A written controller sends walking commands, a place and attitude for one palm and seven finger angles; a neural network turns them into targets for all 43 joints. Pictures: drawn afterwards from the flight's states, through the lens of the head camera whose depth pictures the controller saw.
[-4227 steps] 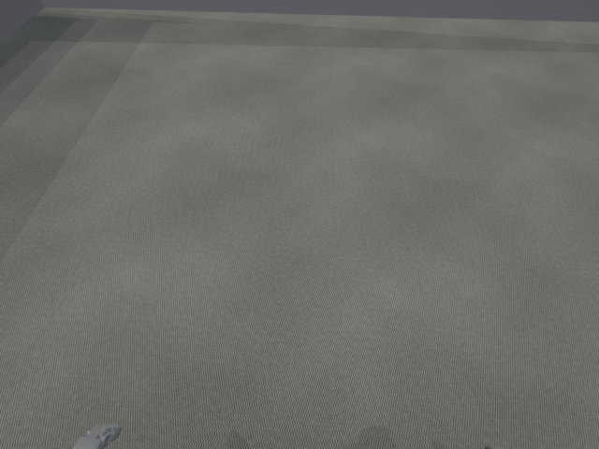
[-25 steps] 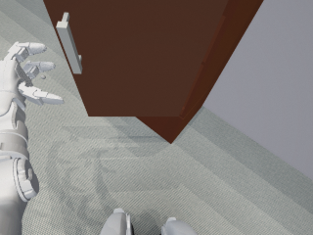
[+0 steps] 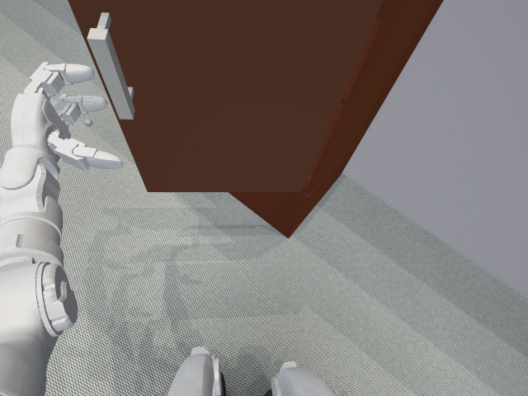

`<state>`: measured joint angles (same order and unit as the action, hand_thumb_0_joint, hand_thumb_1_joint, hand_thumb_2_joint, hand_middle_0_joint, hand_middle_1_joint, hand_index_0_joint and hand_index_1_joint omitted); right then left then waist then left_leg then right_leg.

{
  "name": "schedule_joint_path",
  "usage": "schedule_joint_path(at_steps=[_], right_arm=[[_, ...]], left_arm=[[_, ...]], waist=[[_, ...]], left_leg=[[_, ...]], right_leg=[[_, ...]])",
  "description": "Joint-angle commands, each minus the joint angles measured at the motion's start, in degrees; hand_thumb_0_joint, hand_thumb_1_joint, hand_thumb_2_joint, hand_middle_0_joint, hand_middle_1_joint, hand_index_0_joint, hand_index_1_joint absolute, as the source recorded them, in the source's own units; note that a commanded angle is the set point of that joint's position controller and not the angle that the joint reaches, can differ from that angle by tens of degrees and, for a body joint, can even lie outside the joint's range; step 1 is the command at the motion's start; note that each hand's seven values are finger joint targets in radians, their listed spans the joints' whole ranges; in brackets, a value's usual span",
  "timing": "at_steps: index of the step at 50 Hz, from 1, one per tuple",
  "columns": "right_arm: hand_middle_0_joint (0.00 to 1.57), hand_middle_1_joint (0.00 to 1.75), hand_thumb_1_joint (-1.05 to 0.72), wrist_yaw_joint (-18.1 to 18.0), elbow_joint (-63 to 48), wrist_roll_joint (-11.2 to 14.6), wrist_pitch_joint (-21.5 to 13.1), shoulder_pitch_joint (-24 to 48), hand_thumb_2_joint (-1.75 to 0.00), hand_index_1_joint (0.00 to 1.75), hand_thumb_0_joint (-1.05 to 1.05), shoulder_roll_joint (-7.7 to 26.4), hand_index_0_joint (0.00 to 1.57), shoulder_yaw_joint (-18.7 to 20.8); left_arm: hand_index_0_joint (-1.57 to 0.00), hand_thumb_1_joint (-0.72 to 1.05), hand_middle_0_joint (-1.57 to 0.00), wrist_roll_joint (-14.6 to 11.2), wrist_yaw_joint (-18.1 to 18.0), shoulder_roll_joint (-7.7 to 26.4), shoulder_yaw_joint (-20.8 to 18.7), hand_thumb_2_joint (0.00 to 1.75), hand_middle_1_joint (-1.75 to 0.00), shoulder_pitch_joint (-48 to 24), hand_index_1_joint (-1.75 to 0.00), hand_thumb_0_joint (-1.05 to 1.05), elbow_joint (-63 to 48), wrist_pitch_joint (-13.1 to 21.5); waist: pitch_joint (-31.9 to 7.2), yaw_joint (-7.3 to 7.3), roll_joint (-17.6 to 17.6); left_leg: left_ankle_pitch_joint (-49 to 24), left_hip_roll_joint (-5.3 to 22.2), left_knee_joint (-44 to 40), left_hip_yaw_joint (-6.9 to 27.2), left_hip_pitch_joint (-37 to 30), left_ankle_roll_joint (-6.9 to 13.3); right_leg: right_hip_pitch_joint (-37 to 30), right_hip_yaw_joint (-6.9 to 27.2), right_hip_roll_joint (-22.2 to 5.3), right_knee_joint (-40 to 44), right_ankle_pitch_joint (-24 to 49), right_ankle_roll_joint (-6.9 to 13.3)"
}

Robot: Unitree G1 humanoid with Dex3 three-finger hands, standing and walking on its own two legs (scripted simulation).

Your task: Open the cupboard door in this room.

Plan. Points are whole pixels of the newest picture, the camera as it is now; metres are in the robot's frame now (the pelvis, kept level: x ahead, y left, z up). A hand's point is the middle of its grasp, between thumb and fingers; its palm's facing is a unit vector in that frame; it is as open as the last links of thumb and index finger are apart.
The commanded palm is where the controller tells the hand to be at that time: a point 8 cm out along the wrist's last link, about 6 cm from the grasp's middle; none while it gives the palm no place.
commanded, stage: slide the fingers in behind the handle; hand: left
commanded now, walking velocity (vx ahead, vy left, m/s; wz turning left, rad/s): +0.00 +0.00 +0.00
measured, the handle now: (116, 70) +0.59 +0.20 +0.09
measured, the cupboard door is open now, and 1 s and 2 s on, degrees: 42 43 43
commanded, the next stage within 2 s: move the hooked fingers beside the handle in 1.18 s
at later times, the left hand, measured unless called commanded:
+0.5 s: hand (102, 121) +0.49 +0.21 +0.09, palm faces +0.07 -1.00 +0.02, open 14.2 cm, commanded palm +0.47 +0.24 +0.09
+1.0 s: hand (107, 127) +0.48 +0.20 +0.08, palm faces +0.11 -0.99 +0.00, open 14.6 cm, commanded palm +0.46 +0.21 +0.09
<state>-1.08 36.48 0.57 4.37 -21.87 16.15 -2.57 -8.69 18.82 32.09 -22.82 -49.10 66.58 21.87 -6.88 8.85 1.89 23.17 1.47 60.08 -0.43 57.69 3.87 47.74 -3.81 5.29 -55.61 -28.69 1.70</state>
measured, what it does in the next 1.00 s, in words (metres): stands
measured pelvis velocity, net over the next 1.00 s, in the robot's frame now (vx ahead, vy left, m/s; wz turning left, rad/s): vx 0.00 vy -0.01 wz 0.04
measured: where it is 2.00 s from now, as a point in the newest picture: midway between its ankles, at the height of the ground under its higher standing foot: outside the picture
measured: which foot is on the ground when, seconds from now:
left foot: down 0.00-1.00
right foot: down 0.00-1.00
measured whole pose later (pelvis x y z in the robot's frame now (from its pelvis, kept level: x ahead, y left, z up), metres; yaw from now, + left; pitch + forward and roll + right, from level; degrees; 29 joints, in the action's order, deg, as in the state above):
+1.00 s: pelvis +0.00 -0.01 +0.00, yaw +2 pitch +19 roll -5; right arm 1.2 39.5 -0.1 2.4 -21.2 14.9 -0.9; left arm -9.7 8.3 24.6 -14.2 -48.8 65.6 23.3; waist -7.4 6.5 2.4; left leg 23.1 0.1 59.5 1.1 55.8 3.3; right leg 45.3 -5.4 4.4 -55.3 -29.5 2.2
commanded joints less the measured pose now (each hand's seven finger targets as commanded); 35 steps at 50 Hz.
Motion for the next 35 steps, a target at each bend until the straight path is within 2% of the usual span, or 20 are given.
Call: schedule_joint_path(at_steps=[1, 3, 4, 5, 6, 8, 9, 10, 11, 14, 17, 19, 22, 24, 25, 28, 30, 33, 34, 35], right_arm=[[0.20, 0.30, -0.90, -0.60, -3.13, 0.04, -0.61, -9.13, -0.90, 0.30, 0.00, 11.23, 0.20, 4.09], [0.20, 0.30, -0.90, -0.50, -3.30, -0.09, -0.66, -9.32, -0.90, 0.30, 0.00, 11.12, 0.20, 3.98], [0.20, 0.30, -0.90, -0.52, -3.56, 0.01, -0.59, -9.26, -0.90, 0.30, 0.00, 11.26, 0.20, 4.18], [0.20, 0.30, -0.90, -0.39, -3.77, 0.03, -0.57, -8.88, -0.90, 0.30, 0.00, 10.76, 0.20, 4.05], [0.20, 0.30, -0.90, -0.23, -3.70, -0.08, -0.61, -9.00, -0.90, 0.30, 0.00, 10.65, 0.20, 4.26], [0.20, 0.30, -0.90, -0.15, -3.37, -0.21, -0.55, -9.43, -0.90, 0.30, 0.00, 10.71, 0.20, 4.24], [0.20, 0.30, -0.90, -0.17, -3.30, -0.03, -0.50, -9.28, -0.90, 0.30, 0.00, 10.83, 0.20, 4.33], [0.20, 0.30, -0.90, -0.07, -3.25, 0.01, -0.44, -9.18, -0.90, 0.30, 0.00, 10.54, 0.20, 4.37], [0.20, 0.30, -0.90, -0.10, -3.24, 0.06, -0.44, -9.36, -0.90, 0.30, 0.00, 10.74, 0.20, 4.53], [0.20, 0.30, -0.90, 0.03, -3.28, -0.02, -0.50, -9.54, -0.90, 0.30, 0.00, 10.66, 0.20, 4.56], [0.20, 0.30, -0.90, 0.40, -3.38, -0.16, -0.41, -9.17, -0.90, 0.30, 0.00, 10.15, 0.20, 4.63], [0.20, 0.30, -0.90, 0.54, -3.09, -0.13, -0.50, -9.24, -0.90, 0.30, 0.00, 10.12, 0.20, 4.69], [0.20, 0.30, -0.90, 0.71, -3.00, -0.12, -0.40, -8.81, -0.90, 0.30, 0.00, 10.00, 0.20, 4.79], [0.20, 0.30, -0.90, 0.64, -2.71, -0.03, -0.54, -9.02, -0.90, 0.30, 0.00, 10.26, 0.20, 4.99], [0.20, 0.30, -0.90, 0.85, -2.85, -0.12, -0.59, -8.65, -0.90, 0.30, 0.00, 9.81, 0.20, 4.85], [0.20, 0.30, -0.90, 0.92, -2.21, -0.27, -0.86, -8.83, -0.90, 0.30, 0.00, 9.71, 0.20, 5.15], [0.20, 0.30, -0.90, 1.22, -2.18, -0.36, -1.14, -8.25, -0.90, 0.30, 0.00, 9.47, 0.20, 5.39], [0.20, 0.30, -0.90, 1.38, -1.48, -0.37, -1.42, -8.44, -0.90, 0.30, 0.00, 9.56, 0.20, 5.40], [0.20, 0.30, -0.90, 1.44, -1.47, -0.31, -1.57, -8.12, -0.90, 0.30, 0.00, 9.55, 0.20, 5.58], [0.20, 0.30, -0.90, 1.50, -1.26, -0.40, -1.70, -7.80, -0.90, 0.30, 0.00, 9.29, 0.20, 5.50]], left_arm=[[-0.30, -0.50, -0.30, -0.06, -1.82, 16.37, -2.71, 0.30, -1.20, -24.27, -1.20, 0.00, -10.31, 2.56], [-0.30, -0.50, -0.30, -0.17, -2.07, 16.16, -2.66, 0.30, -1.20, -24.85, -1.20, 0.00, -11.30, 2.52], [-0.30, -0.50, -0.30, 0.42, -2.32, 18.21, -4.25, 0.30, -1.20, -23.67, -1.20, 0.00, -11.57, 2.72], [-0.30, -0.50, -0.30, 0.22, -2.28, 14.71, -1.29, 0.30, -1.20, -24.53, -1.20, 0.00, -13.51, 3.03], [-0.30, -0.50, -0.30, 0.13, -2.45, 14.24, -1.58, 0.30, -1.20, -24.27, -1.20, 0.00, -14.25, 3.41], [-0.30, -0.50, -0.30, -0.26, -2.65, 13.71, -1.69, 0.30, -1.20, -23.48, -1.20, 0.00, -12.83, 3.75], [-0.30, -0.50, -0.30, -0.12, -2.71, 13.75, -1.36, 0.30, -1.20, -24.33, -1.20, 0.00, -12.94, 3.82], [-0.30, -0.50, -0.30, -0.37, -2.69, 11.62, -0.08, 0.30, -1.20, -23.46, -1.20, 0.00, -11.80, 3.35], [-0.30, -0.50, -0.30, -0.39, -2.70, 12.13, -0.63, 0.30, -1.20, -23.49, -1.20, 0.00, -11.96, 3.19], [-0.30, -0.50, -0.30, -0.40, -3.03, 13.04, -1.59, 0.30, -1.20, -23.49, -1.20, 0.00, -13.12, 3.13], [-0.30, -0.50, -0.30, -0.36, -3.31, 9.83, 0.59, 0.30, -1.20, -21.93, -1.20, 0.00, -14.00, 3.28], [-0.30, -0.50, -0.30, -0.42, -3.57, 9.41, 0.91, 0.30, -1.20, -23.38, -1.20, 0.00, -15.14, 3.84], [-0.30, -0.50, -0.30, -0.51, -3.72, 6.70, 2.91, 0.30, -1.20, -22.33, -1.20, 0.00, -13.71, 3.44], [-0.30, -0.50, -0.30, -0.32, -4.15, 8.46, 1.61, 0.30, -1.20, -23.84, -1.20, 0.00, -15.18, 4.11], [-0.30, -0.50, -0.30, -0.34, -4.18, 5.23, 4.09, 0.30, -1.20, -23.03, -1.20, 0.00, -14.53, 3.85], [-0.30, -0.50, -0.30, -0.27, -4.73, 3.26, 5.74, 0.30, -1.20, -25.71, -1.20, 0.00, -16.60, 4.60], [-0.30, -0.50, -0.30, -0.16, -5.16, 0.54, 7.79, 0.30, -1.20, -25.00, -1.20, 0.00, -18.39, 5.04], [-0.30, -0.50, -0.30, -0.41, -6.09, -1.47, 9.26, 0.30, -1.20, -26.24, -1.20, 0.00, -17.07, 4.91], [-0.30, -0.50, -0.30, 0.04, -6.27, -1.84, 9.77, 0.30, -1.20, -27.21, -1.20, 0.00, -17.64, 5.23], [-0.30, -0.50, -0.30, 0.03, -6.47, -4.32, 11.70, 0.30, -1.20, -27.69, -1.20, 0.00, -16.90, 5.00]], waist=[[-24.84, 0.41, 7.15], [-25.03, 0.42, 7.00], [-26.24, -0.60, 8.04], [-26.61, 0.21, 9.74], [-27.32, -0.37, 10.42], [-25.36, 0.46, 7.56], [-25.50, 0.68, 7.21], [-24.22, 0.98, 7.10], [-24.15, 0.89, 6.46], [-26.18, -0.06, 8.15], [-25.88, 0.05, 7.36], [-26.26, 0.37, 8.08], [-23.58, 0.79, 6.73], [-25.24, 0.49, 7.57], [-24.56, 0.86, 8.05], [-24.93, 1.44, 8.96], [-26.70, 1.00, 10.79], [-24.25, 2.31, 7.81], [-25.29, 1.94, 8.94], [-24.34, 2.70, 8.12]], left_leg=[[-18.30, 1.10, -5.88, 7.02, -32.24, -1.85], [-19.21, 0.80, -5.60, 6.51, -31.52, -1.61], [-19.78, 0.93, -5.76, 6.38, -32.24, -1.88], [-21.28, 0.97, -5.82, 6.44, -34.31, -1.99], [-21.68, 1.11, -5.73, 6.70, -35.35, -2.24], [-21.23, 1.14, -5.54, 6.82, -34.04, -1.95], [-20.65, 1.27, -5.81, 6.89, -33.92, -2.03], [-20.14, 1.08, -5.91, 6.58, -33.44, -1.88], [-19.63, 1.10, -5.95, 6.46, -32.90, -1.83], [-21.03, 0.82, -5.76, 5.93, -33.35, -1.81], [-22.21, 0.72, -5.75, 5.91, -34.05, -1.83], [-23.00, 0.81, -5.46, 6.06, -34.77, -1.86], [-20.36, 0.63, -5.90, 6.02, -33.57, -1.79], [-21.08, 0.71, -5.81, 6.21, -34.45, -1.89], [-21.31, 0.58, -5.87, 6.41, -35.08, -1.96], [-22.26, 0.94, -5.81, 7.20, -37.64, -2.24], [-23.66, 1.10, -6.00, 7.74, -40.49, -2.70], [-21.76, 0.96, -6.05, 8.03, -39.29, -2.31], [-20.88, 0.97, -6.23, 8.22, -39.56, -2.56], [-19.74, 0.87, -6.14, 8.29, -39.42, -2.43]], right_leg=[[2.89, 2.08, -0.14, 7.09, 15.16, -0.23], [1.13, 2.26, -0.10, 6.96, 16.80, -0.16], [0.95, 2.33, -0.15, 6.81, 17.04, -0.09], [1.88, 2.14, -0.08, 6.84, 17.80, -0.04], [2.47, 1.92, 0.03, 6.69, 17.46, 0.07], [2.30, 1.95, 0.23, 6.92, 17.52, 0.04], [2.58, 1.98, 0.18, 6.89, 17.23, -0.16], [2.43, 1.99, 0.23, 7.35, 17.20, -0.18], [2.43, 2.01, 0.12, 7.38, 17.12, -0.26], [0.85, 2.42, -0.05, 7.09, 18.75, -0.16], [0.34, 2.13, 0.11, 7.24, 19.87, -0.14], [1.24, 2.19, 0.12, 6.92, 20.32, -0.18], [1.47, 2.13, 0.14, 7.65, 18.62, -0.14], [1.51, 2.28, 0.00, 7.20, 19.00, -0.06], [2.16, 1.98, 0.12, 7.30, 18.68, 0.06], [3.87, 1.62, 0.07, 7.10, 18.12, 0.27], [4.73, 1.28, 0.12, 7.07, 17.79, 0.40], [5.44, 1.26, 0.20, 7.62, 16.95, 0.31], [6.03, 1.29, 0.04, 7.47, 16.17, 0.25], [6.49, 1.10, 0.06, 7.60, 15.48, 0.26]])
